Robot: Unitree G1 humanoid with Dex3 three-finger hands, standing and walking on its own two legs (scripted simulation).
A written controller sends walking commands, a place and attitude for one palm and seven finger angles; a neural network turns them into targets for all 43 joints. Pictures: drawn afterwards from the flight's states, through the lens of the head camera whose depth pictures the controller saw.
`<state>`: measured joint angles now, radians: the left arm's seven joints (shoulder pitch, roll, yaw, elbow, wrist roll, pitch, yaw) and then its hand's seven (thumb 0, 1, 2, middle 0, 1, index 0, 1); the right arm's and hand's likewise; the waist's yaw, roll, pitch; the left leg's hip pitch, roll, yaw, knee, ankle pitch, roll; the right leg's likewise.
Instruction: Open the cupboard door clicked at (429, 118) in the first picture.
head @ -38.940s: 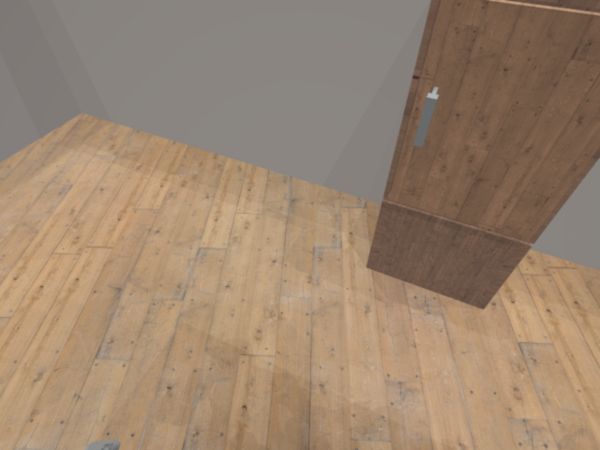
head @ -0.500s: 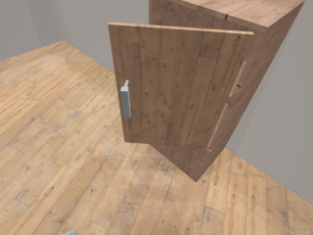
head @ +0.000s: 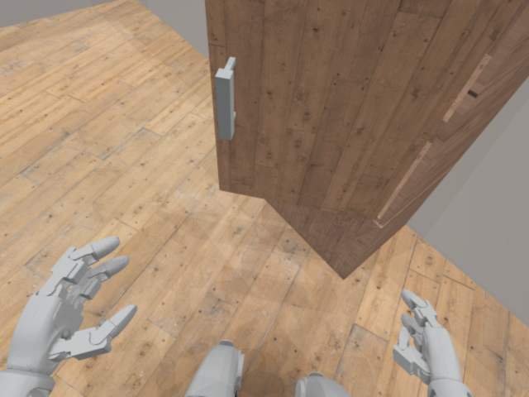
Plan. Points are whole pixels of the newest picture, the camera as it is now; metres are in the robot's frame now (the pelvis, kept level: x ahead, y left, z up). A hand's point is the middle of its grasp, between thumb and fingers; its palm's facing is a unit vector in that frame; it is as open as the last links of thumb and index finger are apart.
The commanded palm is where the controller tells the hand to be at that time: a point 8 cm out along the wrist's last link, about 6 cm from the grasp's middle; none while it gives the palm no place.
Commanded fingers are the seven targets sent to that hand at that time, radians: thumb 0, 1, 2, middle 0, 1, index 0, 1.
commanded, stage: raise the hand with hooked fingers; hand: left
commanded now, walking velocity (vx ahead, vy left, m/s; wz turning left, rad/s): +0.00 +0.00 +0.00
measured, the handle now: (228, 99) +0.59 +0.15 +0.09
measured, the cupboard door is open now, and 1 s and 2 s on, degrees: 39 39 39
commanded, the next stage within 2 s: move the hooked fingers beside the handle in 1.50 s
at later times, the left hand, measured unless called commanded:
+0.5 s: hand (94, 267) +0.25 +0.26 +0.07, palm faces -0.06 -1.00 -0.05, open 12.6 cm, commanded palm +0.23 +0.31 +0.08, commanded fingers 0.00 -0.41 0.34 -0.29 -1.14 -0.29 -1.14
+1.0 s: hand (77, 220) +0.30 +0.29 +0.10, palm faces -0.06 -1.00 -0.05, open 14.0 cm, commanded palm +0.28 +0.34 +0.10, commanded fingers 0.00 -0.50 0.30 -0.30 -1.20 -0.30 -1.20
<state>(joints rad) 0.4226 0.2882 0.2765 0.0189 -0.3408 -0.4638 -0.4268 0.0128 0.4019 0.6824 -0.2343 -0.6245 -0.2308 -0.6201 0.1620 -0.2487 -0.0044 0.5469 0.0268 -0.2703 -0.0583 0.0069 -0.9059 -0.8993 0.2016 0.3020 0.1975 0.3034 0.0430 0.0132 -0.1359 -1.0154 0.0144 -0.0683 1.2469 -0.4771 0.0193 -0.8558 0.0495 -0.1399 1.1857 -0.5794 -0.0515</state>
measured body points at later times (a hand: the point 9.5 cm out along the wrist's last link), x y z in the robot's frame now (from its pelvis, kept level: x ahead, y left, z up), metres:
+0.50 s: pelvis +0.01 +0.02 +0.02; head +0.08 +0.04 +0.46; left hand +0.25 +0.31 +0.07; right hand +0.18 -0.24 -0.04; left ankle +0.07 +0.10 -0.63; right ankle +0.01 -0.10 -0.63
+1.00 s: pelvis +0.01 +0.03 +0.04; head +0.07 +0.04 +0.48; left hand +0.29 +0.34 +0.10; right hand +0.17 -0.22 -0.03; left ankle +0.07 +0.10 -0.63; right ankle +0.01 -0.10 -0.63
